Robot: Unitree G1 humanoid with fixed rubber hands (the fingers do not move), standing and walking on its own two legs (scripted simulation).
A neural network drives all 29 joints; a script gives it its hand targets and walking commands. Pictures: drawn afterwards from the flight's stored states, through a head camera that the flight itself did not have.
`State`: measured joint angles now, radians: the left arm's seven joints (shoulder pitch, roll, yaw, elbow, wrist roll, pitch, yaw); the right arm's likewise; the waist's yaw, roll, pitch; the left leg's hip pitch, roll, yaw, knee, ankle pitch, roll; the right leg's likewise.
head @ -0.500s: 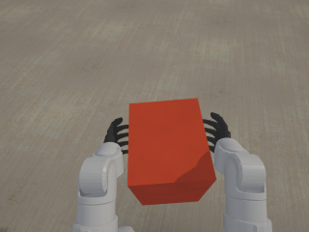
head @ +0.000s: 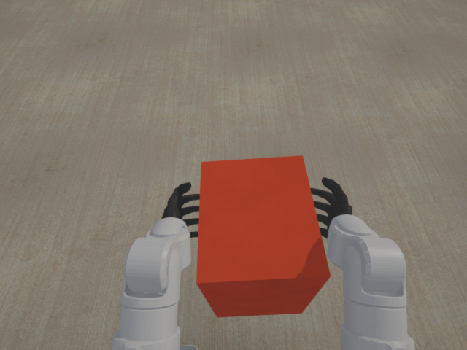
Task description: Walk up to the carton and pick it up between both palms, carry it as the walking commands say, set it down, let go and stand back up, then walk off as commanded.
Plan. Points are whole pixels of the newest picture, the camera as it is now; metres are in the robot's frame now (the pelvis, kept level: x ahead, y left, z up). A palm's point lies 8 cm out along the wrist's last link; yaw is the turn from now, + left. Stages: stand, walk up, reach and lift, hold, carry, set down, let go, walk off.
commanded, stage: carry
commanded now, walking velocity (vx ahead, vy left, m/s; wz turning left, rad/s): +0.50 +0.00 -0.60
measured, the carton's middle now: (255, 244) +0.29 +0.01 +0.00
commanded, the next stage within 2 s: none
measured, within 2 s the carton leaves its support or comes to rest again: neither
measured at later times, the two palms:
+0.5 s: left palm (246, 88) +0.65 +0.06 +0.04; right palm (358, 103) +0.61 -0.18 +0.06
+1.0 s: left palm (314, 23) +0.98 -0.12 +0.04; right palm (400, 47) +0.86 -0.34 +0.06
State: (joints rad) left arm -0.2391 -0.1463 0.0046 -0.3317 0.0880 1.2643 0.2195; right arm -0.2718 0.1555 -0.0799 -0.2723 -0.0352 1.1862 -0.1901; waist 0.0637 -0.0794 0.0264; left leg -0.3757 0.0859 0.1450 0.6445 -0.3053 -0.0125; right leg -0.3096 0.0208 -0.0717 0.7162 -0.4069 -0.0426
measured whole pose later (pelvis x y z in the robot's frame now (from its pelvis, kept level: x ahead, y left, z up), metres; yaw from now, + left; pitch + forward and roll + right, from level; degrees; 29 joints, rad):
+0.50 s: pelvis +0.35 +0.00 -0.01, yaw -15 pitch +4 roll -2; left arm -0.24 -0.15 -0.01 -0.33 0.09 1.26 0.23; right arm -0.27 0.16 -0.10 -0.28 -0.02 1.18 -0.19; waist 0.06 -0.09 0.06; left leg -0.47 0.09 0.10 0.71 -0.27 -0.03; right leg -0.27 0.04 -0.08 0.69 -0.46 -0.05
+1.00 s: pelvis +0.68 -0.08 -0.01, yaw -31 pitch +4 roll -5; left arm -0.28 -0.16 -0.03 -0.23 0.10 1.27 0.22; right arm -0.25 0.15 -0.14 -0.24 -0.01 1.21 -0.19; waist 0.04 -0.02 0.00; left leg -0.55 0.11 -0.03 1.01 -0.50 -0.08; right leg -0.33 0.10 -0.16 0.62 -0.37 -0.07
